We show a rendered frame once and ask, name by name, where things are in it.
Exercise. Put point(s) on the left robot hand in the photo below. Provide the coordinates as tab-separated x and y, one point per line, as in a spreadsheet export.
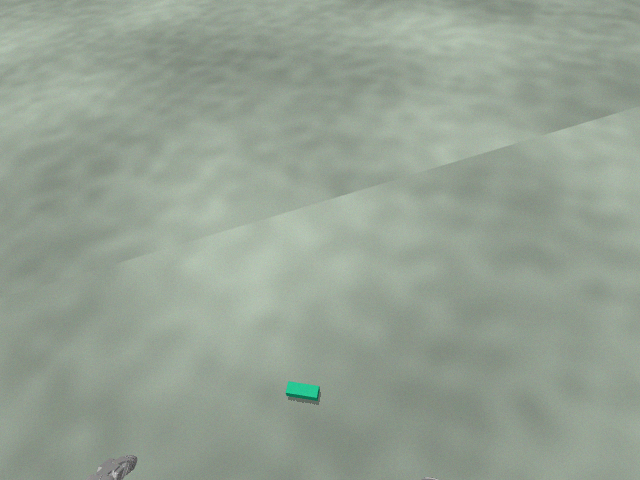
115	469

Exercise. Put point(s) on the small box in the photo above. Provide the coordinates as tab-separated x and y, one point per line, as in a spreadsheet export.
304	391

